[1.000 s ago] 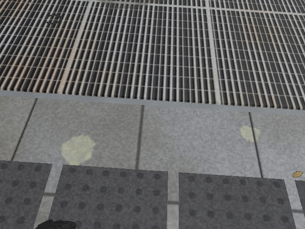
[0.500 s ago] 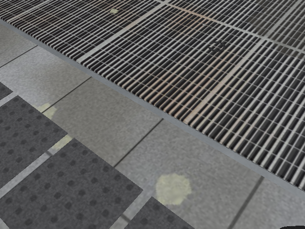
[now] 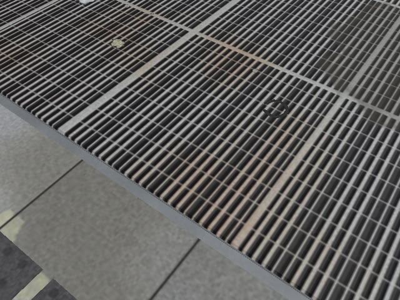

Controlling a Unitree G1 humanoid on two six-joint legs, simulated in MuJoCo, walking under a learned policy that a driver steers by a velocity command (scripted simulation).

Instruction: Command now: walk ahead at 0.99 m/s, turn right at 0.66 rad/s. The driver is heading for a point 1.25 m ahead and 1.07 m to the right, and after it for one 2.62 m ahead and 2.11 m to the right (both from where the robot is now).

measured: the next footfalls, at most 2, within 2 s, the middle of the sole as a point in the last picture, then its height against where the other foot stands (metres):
right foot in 0.12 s outside the picture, level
left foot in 0.52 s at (189, 227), level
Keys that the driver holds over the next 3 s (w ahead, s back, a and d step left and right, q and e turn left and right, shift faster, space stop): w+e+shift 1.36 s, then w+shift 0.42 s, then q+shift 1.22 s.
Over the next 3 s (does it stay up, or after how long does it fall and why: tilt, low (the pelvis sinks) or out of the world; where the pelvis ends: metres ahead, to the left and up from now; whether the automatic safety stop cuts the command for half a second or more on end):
stays up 1.12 -1.31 0.02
